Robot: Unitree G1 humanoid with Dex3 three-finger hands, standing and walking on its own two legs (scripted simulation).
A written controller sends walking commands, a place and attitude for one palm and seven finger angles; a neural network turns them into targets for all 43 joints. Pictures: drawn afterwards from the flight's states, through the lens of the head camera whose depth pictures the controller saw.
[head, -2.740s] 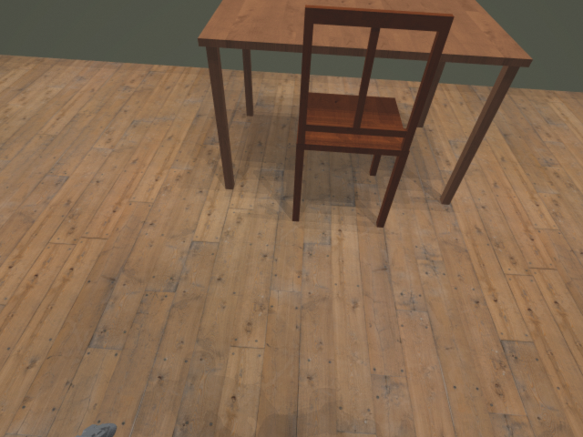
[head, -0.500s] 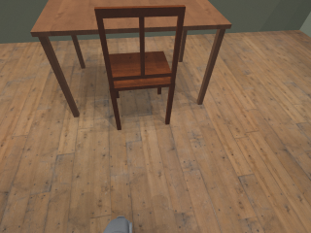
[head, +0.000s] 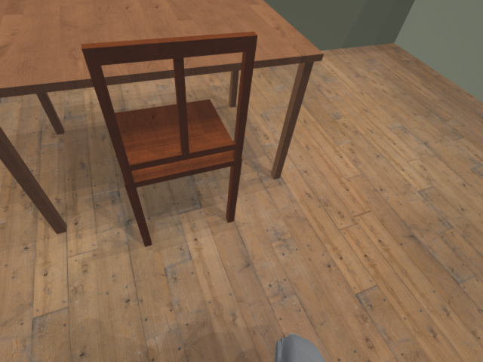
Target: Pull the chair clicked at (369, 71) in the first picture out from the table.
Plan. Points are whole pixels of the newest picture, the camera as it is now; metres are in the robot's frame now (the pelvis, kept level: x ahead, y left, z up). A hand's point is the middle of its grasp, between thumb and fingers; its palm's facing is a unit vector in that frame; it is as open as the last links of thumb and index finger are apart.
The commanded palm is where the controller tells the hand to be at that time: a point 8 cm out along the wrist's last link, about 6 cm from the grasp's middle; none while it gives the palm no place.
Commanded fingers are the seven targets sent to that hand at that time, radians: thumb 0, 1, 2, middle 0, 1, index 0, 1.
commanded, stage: walk to a spot facing it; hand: left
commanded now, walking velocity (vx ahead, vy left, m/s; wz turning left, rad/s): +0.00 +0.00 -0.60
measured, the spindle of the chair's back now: (182, 111) +0.78 +0.23 -0.07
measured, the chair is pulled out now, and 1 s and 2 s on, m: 0.00 0.00 0.00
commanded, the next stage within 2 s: turn to face it in 0.18 s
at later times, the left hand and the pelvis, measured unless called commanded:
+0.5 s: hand (178, 310) +0.25 +0.14 -0.18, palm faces -0.15 -0.96 -0.21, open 7.3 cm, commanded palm none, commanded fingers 0.00 0.90 0.90 -0.20 -0.30 -0.20 -0.30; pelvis +0.12 -0.03 -0.01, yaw -8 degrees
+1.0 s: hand (127, 330) +0.20 +0.23 -0.17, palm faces +0.16 -0.95 -0.26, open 7.4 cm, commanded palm none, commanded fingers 0.00 0.90 0.90 -0.20 -0.30 -0.20 -0.30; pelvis +0.15 +0.00 +0.00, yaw +7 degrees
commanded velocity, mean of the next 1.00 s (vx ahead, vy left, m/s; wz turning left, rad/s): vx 0.00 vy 0.00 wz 0.29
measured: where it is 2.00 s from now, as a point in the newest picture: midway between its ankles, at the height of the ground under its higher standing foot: outside the picture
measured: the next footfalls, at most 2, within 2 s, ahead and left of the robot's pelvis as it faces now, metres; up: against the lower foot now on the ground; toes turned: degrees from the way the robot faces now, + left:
right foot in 0.26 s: +0.18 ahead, -0.12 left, +0.00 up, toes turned -15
left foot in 0.66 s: +0.20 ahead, +0.10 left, +0.00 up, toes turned +4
